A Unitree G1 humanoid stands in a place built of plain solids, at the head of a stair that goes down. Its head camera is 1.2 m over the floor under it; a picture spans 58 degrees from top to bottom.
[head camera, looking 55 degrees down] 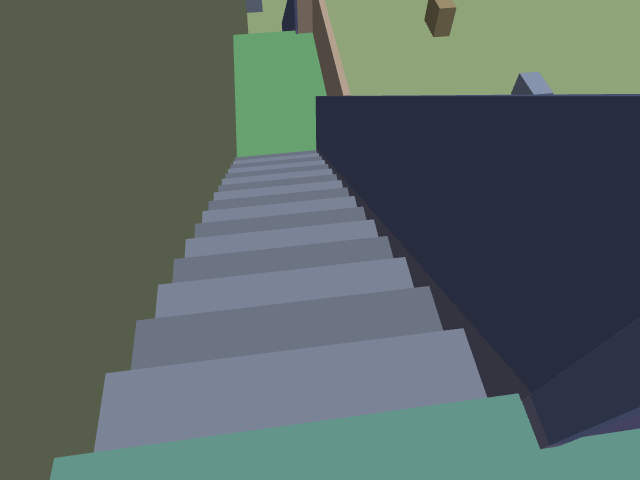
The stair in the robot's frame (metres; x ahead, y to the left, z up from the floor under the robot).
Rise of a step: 0.21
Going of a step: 0.28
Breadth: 1.22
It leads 7 degrees to the left of straight ahead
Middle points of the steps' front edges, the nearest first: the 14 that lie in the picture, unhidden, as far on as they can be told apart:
0.26 0.06 0.00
0.54 0.10 -0.21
0.82 0.14 -0.42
1.10 0.17 -0.62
1.38 0.21 -0.83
1.66 0.25 -1.04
1.94 0.29 -1.25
2.22 0.32 -1.46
2.50 0.36 -1.67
2.78 0.40 -1.88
3.06 0.43 -2.09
3.34 0.47 -2.30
3.62 0.51 -2.50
3.90 0.54 -2.71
